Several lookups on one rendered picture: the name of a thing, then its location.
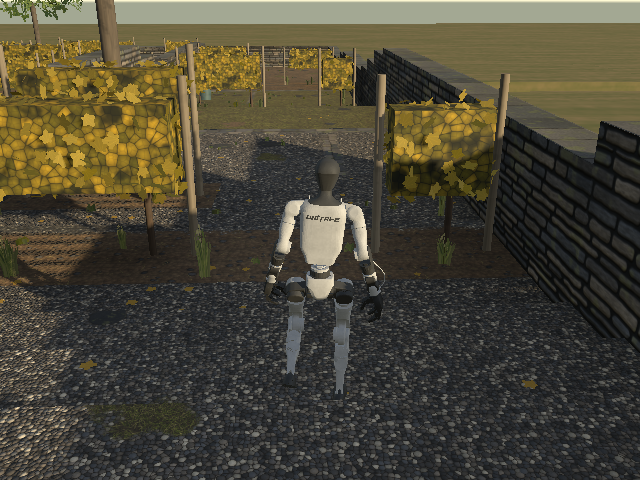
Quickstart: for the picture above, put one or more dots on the right robot upper arm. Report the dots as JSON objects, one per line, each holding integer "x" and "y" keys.
{"x": 355, "y": 214}

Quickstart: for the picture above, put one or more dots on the robot head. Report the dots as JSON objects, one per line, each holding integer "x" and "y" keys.
{"x": 327, "y": 172}

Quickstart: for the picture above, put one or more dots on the robot right hand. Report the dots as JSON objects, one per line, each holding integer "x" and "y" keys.
{"x": 378, "y": 306}

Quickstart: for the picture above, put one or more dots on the left robot upper arm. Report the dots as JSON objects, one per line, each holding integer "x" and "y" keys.
{"x": 292, "y": 208}

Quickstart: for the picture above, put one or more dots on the humanoid robot torso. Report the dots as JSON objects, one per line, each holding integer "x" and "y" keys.
{"x": 321, "y": 238}

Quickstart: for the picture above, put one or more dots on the robot right forearm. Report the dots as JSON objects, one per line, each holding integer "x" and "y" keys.
{"x": 369, "y": 275}

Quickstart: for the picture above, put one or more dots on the robot left hand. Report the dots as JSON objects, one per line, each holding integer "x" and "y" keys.
{"x": 270, "y": 288}

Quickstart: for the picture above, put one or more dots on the robot left forearm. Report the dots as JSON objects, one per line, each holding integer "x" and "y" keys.
{"x": 275, "y": 265}

